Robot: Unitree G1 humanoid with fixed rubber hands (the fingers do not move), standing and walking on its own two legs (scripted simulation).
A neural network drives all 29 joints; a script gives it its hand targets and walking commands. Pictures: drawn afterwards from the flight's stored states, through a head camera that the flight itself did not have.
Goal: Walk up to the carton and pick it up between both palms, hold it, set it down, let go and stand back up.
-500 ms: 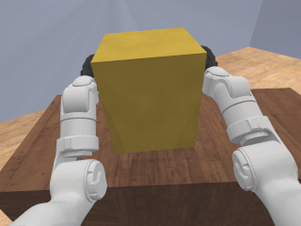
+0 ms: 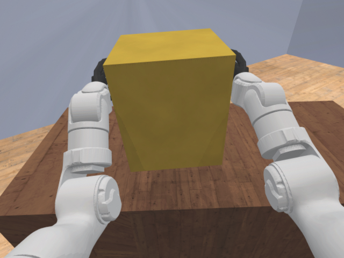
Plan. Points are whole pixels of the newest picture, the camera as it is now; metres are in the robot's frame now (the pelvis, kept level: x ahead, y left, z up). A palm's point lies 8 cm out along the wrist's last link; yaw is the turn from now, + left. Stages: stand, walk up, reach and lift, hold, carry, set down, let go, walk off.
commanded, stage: hold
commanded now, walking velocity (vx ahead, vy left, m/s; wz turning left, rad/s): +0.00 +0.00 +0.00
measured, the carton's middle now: (170, 99) +0.39 +0.00 +0.25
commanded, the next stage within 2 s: none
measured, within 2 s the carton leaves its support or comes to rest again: neither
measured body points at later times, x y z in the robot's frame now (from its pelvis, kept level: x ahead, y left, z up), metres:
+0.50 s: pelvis +0.00 +0.00 +0.00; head -0.08 +0.01 +0.44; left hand +0.40 +0.16 +0.28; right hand +0.39 -0.15 +0.29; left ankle +0.00 +0.12 -0.75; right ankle +0.03 -0.12 -0.75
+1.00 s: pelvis +0.00 +0.00 +0.00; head -0.09 +0.02 +0.44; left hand +0.39 +0.16 +0.29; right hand +0.38 -0.15 +0.30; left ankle +0.00 +0.12 -0.75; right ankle +0.03 -0.12 -0.75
